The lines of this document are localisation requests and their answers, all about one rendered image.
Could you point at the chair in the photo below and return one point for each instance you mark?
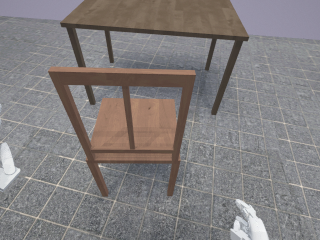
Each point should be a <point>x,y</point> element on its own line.
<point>129,130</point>

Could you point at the table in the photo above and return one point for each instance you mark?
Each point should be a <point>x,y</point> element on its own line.
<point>211,19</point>

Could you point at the right robot hand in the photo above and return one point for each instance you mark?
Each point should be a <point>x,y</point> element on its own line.
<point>253,229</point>

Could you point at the left robot hand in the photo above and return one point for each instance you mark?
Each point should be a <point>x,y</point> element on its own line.
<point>8,172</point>

